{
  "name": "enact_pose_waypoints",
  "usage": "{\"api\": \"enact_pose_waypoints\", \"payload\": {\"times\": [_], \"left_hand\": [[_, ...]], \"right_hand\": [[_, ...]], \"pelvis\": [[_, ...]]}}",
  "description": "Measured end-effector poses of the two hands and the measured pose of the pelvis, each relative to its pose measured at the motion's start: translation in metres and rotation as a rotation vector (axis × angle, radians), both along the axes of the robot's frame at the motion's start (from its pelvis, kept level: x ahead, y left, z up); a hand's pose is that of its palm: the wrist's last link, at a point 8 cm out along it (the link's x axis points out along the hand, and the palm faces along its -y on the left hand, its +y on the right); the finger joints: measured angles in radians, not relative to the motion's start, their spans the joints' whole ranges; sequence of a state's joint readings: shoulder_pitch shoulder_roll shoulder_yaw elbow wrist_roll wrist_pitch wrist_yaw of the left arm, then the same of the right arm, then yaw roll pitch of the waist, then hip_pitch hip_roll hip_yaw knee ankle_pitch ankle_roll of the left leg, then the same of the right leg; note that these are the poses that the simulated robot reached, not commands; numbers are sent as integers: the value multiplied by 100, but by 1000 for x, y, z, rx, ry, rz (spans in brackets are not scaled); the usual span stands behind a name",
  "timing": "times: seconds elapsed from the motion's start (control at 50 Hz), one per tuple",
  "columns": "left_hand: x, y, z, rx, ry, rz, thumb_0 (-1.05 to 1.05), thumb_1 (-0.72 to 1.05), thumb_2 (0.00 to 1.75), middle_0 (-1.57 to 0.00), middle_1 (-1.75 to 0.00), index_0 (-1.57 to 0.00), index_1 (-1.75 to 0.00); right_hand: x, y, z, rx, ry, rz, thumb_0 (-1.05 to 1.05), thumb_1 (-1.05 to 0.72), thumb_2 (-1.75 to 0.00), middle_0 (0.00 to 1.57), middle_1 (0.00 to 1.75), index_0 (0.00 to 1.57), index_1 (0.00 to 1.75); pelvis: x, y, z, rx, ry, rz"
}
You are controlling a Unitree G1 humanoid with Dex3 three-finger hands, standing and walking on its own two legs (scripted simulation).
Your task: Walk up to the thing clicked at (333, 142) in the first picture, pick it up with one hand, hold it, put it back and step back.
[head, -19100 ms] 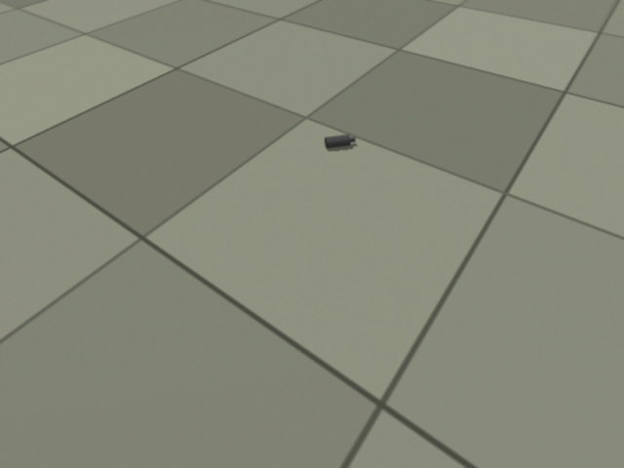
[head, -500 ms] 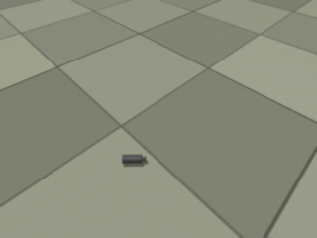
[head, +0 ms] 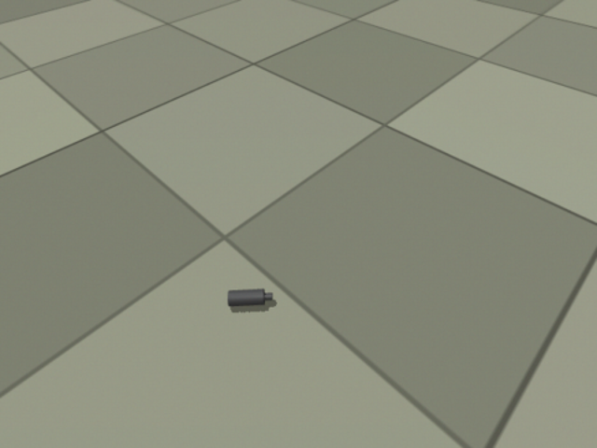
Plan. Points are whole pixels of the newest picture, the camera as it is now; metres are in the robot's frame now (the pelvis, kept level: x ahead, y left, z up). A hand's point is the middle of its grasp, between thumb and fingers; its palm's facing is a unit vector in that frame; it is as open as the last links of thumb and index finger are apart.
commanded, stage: stand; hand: left
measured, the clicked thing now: (250, 297) +0.77 +0.24 -0.75
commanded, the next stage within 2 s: walk up in 0.50 s
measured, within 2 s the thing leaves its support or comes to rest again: neither
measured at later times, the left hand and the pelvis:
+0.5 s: hand out of the picture +0.08 +0.25 -0.16, palm faces -0.04 -0.94 -0.34, open 7.4 cm; pelvis +0.00 +0.00 +0.00, yaw +0 degrees
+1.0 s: hand out of the picture +0.09 +0.29 -0.17, palm faces +0.03 -0.92 -0.39, open 7.4 cm; pelvis +0.11 +0.00 -0.03, yaw +2 degrees
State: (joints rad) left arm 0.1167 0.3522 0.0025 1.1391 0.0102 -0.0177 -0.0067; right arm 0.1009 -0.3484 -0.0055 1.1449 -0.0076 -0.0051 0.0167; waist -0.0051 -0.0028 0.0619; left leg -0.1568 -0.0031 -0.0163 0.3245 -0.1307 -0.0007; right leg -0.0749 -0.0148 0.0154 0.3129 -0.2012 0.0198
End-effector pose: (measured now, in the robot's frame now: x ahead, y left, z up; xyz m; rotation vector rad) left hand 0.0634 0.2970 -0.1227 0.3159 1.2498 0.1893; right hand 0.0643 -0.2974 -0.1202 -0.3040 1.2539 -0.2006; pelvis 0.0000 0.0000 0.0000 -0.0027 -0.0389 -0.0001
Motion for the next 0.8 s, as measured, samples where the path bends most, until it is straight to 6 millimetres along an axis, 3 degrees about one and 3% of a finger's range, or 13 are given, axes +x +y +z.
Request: {"api": "enact_pose_waypoints", "payload": {"times": [0.18,0.52,0.72,0.8], "left_hand": [[-1,0,-1,1,12,-2,1,90,89,-20,-30,-21,-30],[12,0,2,-3,-30,-13,1,90,89,-20,-30,-21,-30],[8,11,4,55,-37,14,1,90,89,-20,-30,-21,-30],[-4,10,11,70,-16,52,1,90,89,-20,-30,-21,-30]], "right_hand": [[-9,-2,-1,-5,28,-7,0,-90,-90,20,30,21,30],[10,2,2,3,-28,8,0,-90,-90,20,30,21,30],[13,-30,-7,-1,-28,-9,0,-90,-90,20,30,21,30],[37,-36,-6,-16,-4,16,1,-90,-90,20,30,21,30]], "pelvis": [[2,0,0,0,3,-2],[5,1,0,1,3,-4],[33,-15,-14,-2,-1,-5],[53,-17,-12,-9,-3,-5]]}}
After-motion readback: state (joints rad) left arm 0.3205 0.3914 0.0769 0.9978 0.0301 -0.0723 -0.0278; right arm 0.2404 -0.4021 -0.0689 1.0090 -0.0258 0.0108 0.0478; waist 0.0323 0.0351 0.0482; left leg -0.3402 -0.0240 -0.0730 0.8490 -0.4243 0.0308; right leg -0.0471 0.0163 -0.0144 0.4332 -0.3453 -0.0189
